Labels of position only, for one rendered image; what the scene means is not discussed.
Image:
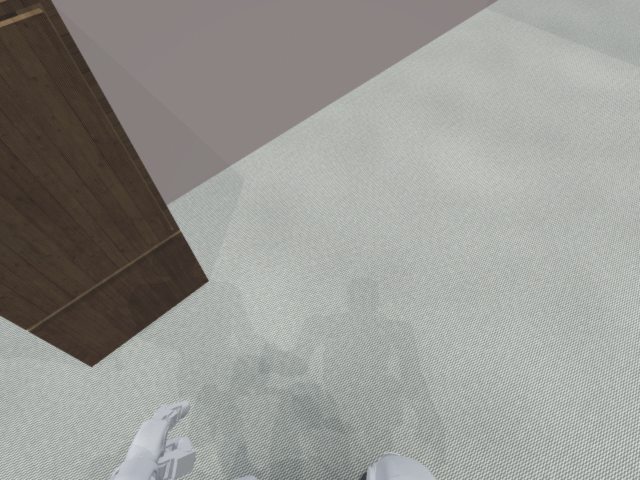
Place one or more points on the cupboard door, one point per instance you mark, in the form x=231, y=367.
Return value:
x=73, y=207

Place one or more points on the right robot thigh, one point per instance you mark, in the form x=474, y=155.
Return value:
x=393, y=467

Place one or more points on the robot right shin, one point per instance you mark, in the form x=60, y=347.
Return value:
x=389, y=453

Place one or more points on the left robot hand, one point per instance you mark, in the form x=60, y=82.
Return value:
x=175, y=456

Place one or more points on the robot left forearm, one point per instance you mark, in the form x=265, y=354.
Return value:
x=136, y=469

